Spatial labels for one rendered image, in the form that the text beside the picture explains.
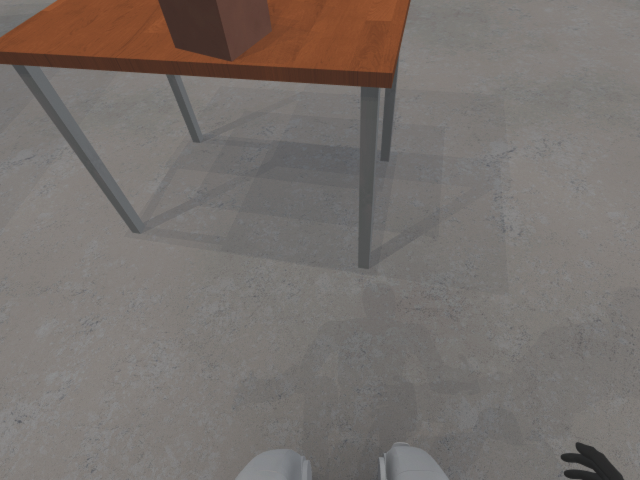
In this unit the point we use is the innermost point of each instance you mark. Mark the carton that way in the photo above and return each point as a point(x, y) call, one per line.
point(222, 29)

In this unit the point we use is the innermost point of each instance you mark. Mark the robot thigh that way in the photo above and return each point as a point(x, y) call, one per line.
point(408, 463)
point(279, 464)

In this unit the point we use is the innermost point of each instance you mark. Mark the table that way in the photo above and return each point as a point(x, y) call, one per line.
point(335, 42)

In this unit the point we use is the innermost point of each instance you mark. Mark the right robot thigh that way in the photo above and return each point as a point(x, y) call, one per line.
point(408, 463)

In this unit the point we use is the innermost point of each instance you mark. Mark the left robot thigh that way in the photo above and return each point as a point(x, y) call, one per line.
point(279, 464)

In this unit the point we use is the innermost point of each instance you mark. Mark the right robot hand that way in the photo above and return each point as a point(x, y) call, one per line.
point(593, 459)

